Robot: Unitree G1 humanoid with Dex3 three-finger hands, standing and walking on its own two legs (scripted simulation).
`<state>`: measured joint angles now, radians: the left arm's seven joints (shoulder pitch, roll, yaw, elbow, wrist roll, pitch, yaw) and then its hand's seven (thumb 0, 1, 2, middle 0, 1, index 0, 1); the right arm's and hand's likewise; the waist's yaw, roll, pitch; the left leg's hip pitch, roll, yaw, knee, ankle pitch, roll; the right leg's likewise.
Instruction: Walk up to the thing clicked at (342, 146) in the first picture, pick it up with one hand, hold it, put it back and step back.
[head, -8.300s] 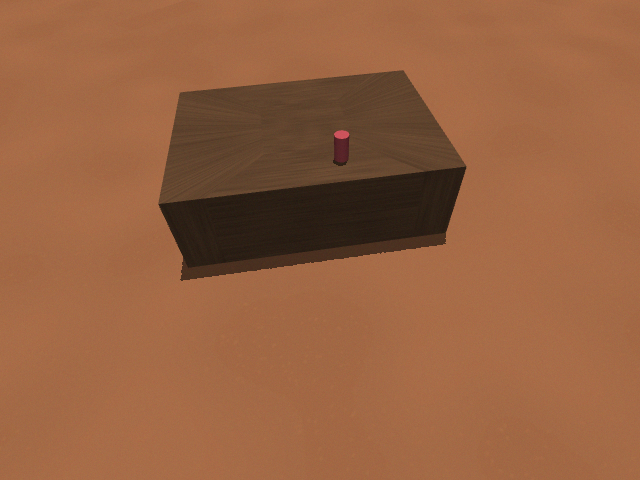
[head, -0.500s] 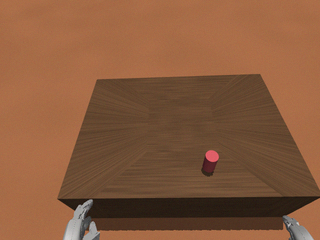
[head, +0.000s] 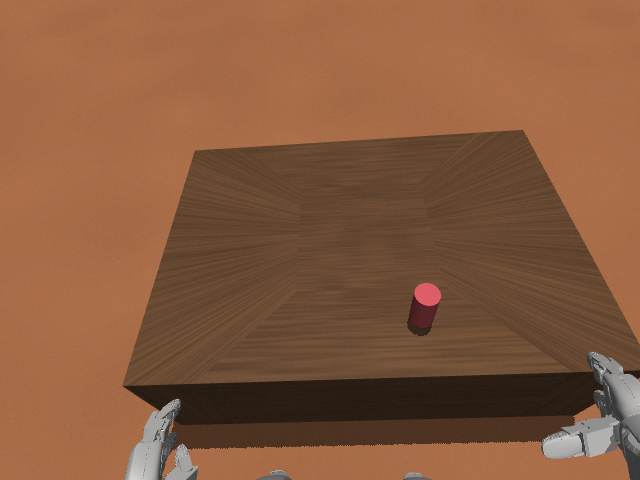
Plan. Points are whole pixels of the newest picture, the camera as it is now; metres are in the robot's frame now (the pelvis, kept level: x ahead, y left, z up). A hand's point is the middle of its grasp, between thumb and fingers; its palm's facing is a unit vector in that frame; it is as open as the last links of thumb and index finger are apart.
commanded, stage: go down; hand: right
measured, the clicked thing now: (424, 306) +0.51 -0.16 -0.31
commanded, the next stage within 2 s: approach in 1.46 s
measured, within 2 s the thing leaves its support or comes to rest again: neither
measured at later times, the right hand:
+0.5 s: hand (584, 305) +0.36 -0.32 -0.03, palm faces +0.08 +0.99 -0.15, open 17.6 cm
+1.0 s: hand (589, 268) +0.41 -0.34 -0.02, palm faces +0.08 +0.99 -0.11, open 17.5 cm
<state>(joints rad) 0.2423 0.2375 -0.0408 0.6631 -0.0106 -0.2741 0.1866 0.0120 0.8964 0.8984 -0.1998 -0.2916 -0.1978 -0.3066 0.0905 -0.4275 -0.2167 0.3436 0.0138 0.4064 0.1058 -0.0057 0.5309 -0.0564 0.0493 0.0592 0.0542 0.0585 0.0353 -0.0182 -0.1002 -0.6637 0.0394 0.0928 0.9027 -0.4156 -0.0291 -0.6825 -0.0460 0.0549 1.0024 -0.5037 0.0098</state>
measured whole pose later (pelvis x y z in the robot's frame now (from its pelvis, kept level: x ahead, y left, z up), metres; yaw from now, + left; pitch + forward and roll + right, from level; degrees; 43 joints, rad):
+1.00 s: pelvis -0.02 -0.01 -0.03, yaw +3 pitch +22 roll +4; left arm 0.33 0.31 -0.07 0.67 0.02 -0.14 0.04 0.01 0.92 0.89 -0.20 -0.30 -0.21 -0.30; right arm -0.66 -0.83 -0.58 1.23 0.04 -0.24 0.53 -0.01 0.54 -0.06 0.05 0.06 0.05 0.05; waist 0.12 0.02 -0.08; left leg -1.00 0.02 0.06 1.03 -0.41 -0.03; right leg -1.01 -0.07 0.03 1.15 -0.52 0.00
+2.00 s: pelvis -0.05 -0.01 -0.17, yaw +6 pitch +34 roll +7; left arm 0.25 0.35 -0.14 0.60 0.06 -0.14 0.00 0.00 0.92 0.88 -0.19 -0.29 -0.20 -0.29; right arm -0.88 -0.88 -0.69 1.30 0.16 -0.54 0.64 -0.01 0.60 -0.03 0.06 0.05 0.06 0.05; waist 0.21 0.01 -0.15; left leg -1.63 0.03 0.07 1.61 -0.57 -0.03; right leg -1.64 -0.06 0.08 1.73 -0.70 0.00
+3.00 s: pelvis -0.09 +0.00 -0.33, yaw +5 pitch +36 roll +6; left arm 0.23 0.33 -0.08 0.59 0.07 0.01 -0.04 0.00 0.92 0.88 -0.20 -0.30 -0.21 -0.30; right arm -1.04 -0.61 -0.49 1.08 0.02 -0.38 0.24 -0.01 0.53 -0.04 0.05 0.04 0.05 0.04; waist 0.22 -0.02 -0.11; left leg -2.13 0.06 0.03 2.11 -0.60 -0.03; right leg -2.13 -0.01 0.09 2.22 -0.72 0.00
